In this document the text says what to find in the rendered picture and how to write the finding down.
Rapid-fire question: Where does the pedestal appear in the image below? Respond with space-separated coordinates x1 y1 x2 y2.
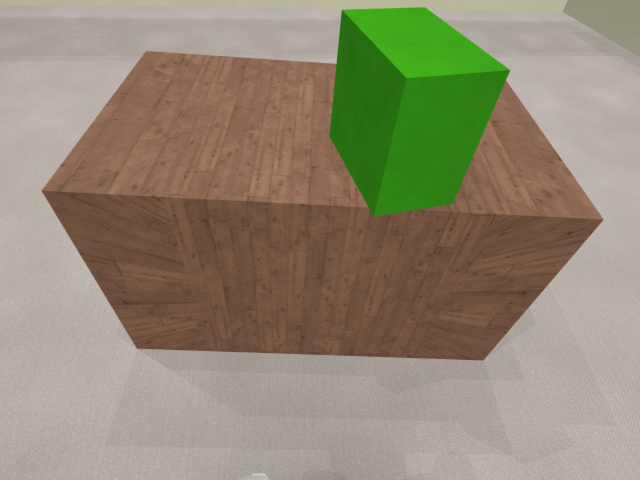
42 51 604 360

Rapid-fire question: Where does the carton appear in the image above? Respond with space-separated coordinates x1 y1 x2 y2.
329 7 510 217

